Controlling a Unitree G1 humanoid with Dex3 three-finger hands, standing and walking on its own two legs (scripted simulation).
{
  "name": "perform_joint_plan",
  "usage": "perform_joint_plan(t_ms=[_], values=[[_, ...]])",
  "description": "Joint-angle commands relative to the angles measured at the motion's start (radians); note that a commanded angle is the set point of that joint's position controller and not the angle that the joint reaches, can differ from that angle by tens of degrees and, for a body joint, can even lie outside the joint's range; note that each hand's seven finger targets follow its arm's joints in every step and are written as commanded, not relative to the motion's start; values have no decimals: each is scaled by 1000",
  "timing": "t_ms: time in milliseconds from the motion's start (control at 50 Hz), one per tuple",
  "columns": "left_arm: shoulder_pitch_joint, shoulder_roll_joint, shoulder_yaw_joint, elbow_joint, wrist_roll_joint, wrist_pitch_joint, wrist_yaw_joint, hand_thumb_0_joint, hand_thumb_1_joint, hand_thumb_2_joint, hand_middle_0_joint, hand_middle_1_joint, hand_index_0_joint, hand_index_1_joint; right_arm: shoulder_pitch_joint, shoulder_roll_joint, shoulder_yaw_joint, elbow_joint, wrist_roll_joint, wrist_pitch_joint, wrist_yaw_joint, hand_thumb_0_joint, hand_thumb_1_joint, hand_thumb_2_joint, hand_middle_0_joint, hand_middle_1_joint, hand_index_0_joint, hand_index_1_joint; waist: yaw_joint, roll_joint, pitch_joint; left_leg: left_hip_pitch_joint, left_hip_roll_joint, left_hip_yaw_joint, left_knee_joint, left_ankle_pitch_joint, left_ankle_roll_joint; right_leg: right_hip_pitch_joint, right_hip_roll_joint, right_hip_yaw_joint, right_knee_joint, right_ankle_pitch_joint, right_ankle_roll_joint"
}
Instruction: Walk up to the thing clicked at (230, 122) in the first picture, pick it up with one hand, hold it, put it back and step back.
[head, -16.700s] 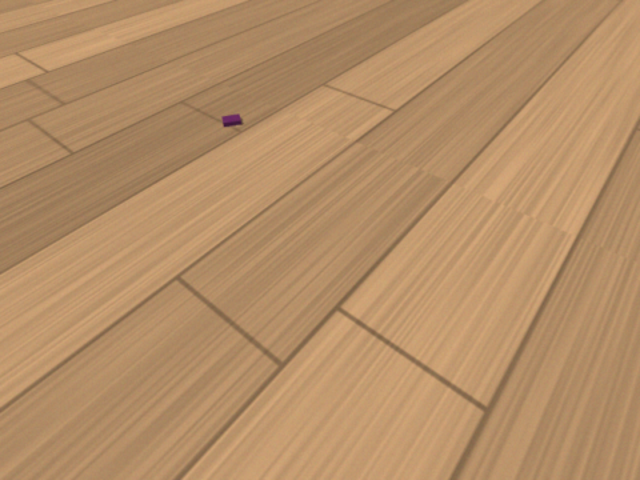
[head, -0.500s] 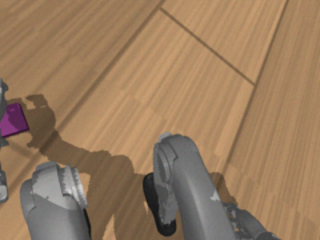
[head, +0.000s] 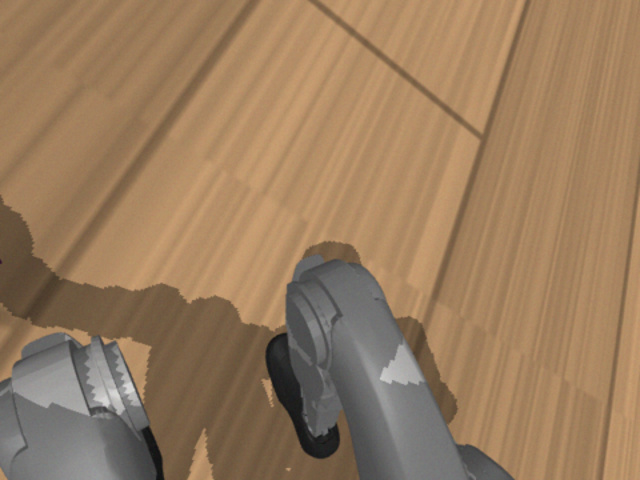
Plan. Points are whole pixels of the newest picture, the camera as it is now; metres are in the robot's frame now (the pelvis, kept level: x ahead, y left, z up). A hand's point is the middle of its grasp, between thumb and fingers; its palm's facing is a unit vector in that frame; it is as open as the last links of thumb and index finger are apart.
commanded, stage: rest palm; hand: left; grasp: from above
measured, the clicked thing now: out of the picture +0.43 +0.33 -0.28
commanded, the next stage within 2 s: close in 0.64 s
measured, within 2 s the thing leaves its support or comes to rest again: neither
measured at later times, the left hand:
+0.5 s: hand out of the picture +0.42 +0.34 -0.25, palm faces -0.39 -0.19 -0.90, open 14.4 cm
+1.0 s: hand out of the picture +0.42 +0.32 -0.25, palm faces -0.37 -0.12 -0.92, open 13.8 cm
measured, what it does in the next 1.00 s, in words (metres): stands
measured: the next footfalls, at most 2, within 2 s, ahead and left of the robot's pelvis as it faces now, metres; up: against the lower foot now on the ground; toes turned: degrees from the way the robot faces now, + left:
none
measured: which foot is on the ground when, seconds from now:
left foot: down 0.00-1.00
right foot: down 0.00-1.00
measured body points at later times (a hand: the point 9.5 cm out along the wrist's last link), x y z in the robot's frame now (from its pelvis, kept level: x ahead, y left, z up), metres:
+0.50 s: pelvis +0.00 +0.01 +0.00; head +0.26 +0.14 +0.34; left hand +0.44 +0.34 -0.20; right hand +0.07 -0.25 -0.05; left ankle +0.06 +0.13 -0.26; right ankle +0.11 -0.12 -0.26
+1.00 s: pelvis -0.01 +0.01 +0.01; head +0.26 +0.14 +0.34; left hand +0.44 +0.32 -0.20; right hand +0.06 -0.25 -0.05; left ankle +0.06 +0.13 -0.26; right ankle +0.11 -0.12 -0.26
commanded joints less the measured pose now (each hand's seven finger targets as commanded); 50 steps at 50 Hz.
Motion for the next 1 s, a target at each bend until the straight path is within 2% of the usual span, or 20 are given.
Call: perform_joint_plan(t_ms=[0,20,40,100,120,200,280,300,320,400,500,600,700,780,840,880,920,940,960,980], values=[[-219,221,-7,-103,19,-32,71,0,-554,1006,-84,-944,-55,-973,173,-330,-87,2,-1,-6,-1,0,-892,-900,200,300,200,300,-26,479,-660,496,17,120,-248,236,33,359,32,-113,-214,285,-66],[-214,234,-1,-100,35,-31,89,0,-556,1011,-79,-952,-51,-980,161,-331,-84,6,-2,-8,0,0,-892,-900,200,300,200,300,-20,489,-655,495,19,120,-253,229,32,354,36,-114,-214,282,-68],[-217,195,-36,-86,43,-25,99,0,-554,1002,-83,-950,-56,-977,143,-327,-82,-4,-3,-14,5,0,-894,-901,200,300,200,300,-24,490,-629,492,17,124,-251,215,29,331,34,-116,-204,269,-69],[-219,196,-36,-88,52,-11,150,0,-551,988,-79,-946,-55,-969,117,-342,-91,11,-5,-25,10,0,-893,-900,200,300,200,300,-21,505,-620,500,20,114,-275,196,23,306,42,-124,-217,245,-73],[-223,178,-54,-63,59,-1,160,0,-546,985,-74,-954,-56,-970,115,-342,-92,10,-4,-33,18,0,-892,-900,200,300,200,300,-31,511,-604,505,22,111,-270,197,20,296,38,-124,-204,252,-72],[-247,153,-74,-53,51,50,207,0,-549,983,-79,-957,-60,-976,103,-350,-95,19,-4,-52,36,0,-894,-901,200,300,200,300,-45,499,-578,484,24,105,-280,178,21,286,38,-121,-221,242,-70],[-284,159,-75,-52,22,94,205,0,-551,971,-70,-979,-57,-991,99,-360,-101,6,8,-77,53,0,-896,-902,200,300,200,300,-60,489,-570,484,28,95,-283,149,24,272,33,-115,-227,221,-67],[-295,162,-63,-52,9,99,199,0,-560,977,-70,-970,-53,-986,99,-367,-103,0,14,-88,58,0,-897,-902,200,300,200,300,-58,483,-573,498,30,90,-276,167,23,264,26,-115,-216,235,-64],[-298,216,-26,-64,8,107,201,0,-578,992,-67,-968,-43,-991,103,-377,-101,4,13,-90,58,0,-897,-903,200,300,200,300,-54,495,-604,512,34,86,-281,191,21,292,29,-115,-216,250,-65],[-280,223,3,-16,-11,119,159,0,-598,1014,-71,-966,-35,-1002,120,-363,-91,9,15,-99,64,0,-900,-905,200,300,199,299,-62,504,-595,501,29,91,-267,219,23,304,26,-114,-206,270,-65],[-244,220,-28,-21,-35,97,78,0,-601,1018,-75,-983,-39,-1019,115,-344,-67,2,17,-100,61,0,-901,-906,200,300,199,300,-60,522,-592,509,26,101,-256,240,25,343,27,-112,-210,285,-64],[-221,226,-51,-51,-51,39,59,0,-611,1040,-75,-978,-31,-1022,126,-350,-44,-12,12,-87,55,0,-900,-906,200,300,199,300,-60,483,-622,510,29,93,-243,280,30,409,37,-123,-220,326,-59],[-203,250,-32,-65,-31,-13,101,0,-602,1035,-70,-969,-28,-1010,127,-365,-32,-6,5,-70,45,0,-897,-904,200,300,199,300,-47,491,-620,505,35,83,-255,270,25,406,46,-136,-222,314,-62],[-218,234,-58,-86,1,-16,151,0,-508,1014,-130,-943,-94,-980,91,-375,-41,-18,-2,-70,43,0,-890,-899,200,300,200,300,-48,482,-588,494,35,83,-254,228,23,382,48,-139,-224,283,-62],[-223,222,-77,-78,12,5,190,0,-448,944,-152,-922,-132,-942,89,-380,-45,-13,-5,-75,41,0,-890,-899,200,300,200,300,-61,483,-559,490,37,87,-268,182,22,366,48,-132,-242,248,-63],[-226,234,-66,-68,15,32,213,0,-427,924,-168,-906,-149,-924,95,-384,-54,1,-2,-77,37,0,-889,-899,200,300,200,300,-63,474,-563,489,38,86,-278,172,21,365,49,-130,-254,240,-63],[-238,215,-80,-67,5,60,222,0,-411,912,-176,-899,-160,-915,91,-381,-61,-6,2,-84,41,0,-890,-898,200,300,200,300,-71,464,-558,478,39,88,-271,152,25,357,46,-121,-264,229,-60],[-251,221,-66,-59,0,76,228,0,-401,892,-176,-901,-165,-911,100,-385,-62,1,3,-83,40,0,-889,-898,200,300,200,300,-73,463,-558,471,39,86,-284,147,25,351,48,-123,-269,224,-62],[-261,209,-85,-54,-6,90,219,0,-397,888,-184,-889,-170,-902,94,-379,-65,-4,8,-93,45,0,-891,-899,200,300,200,300,-76,468,-533,466,38,82,-275,138,23,322,36,-123,-255,218,-60],[-262,210,-79,-54,-20,104,211,0,-405,894,-186,-881,-169,-898,93,-387,-70,-15,11,-98,47,0,-891,-899,200,300,200,300,-80,470,-546,485,42,81,-280,139,22,327,40,-120,-254,221,-61]])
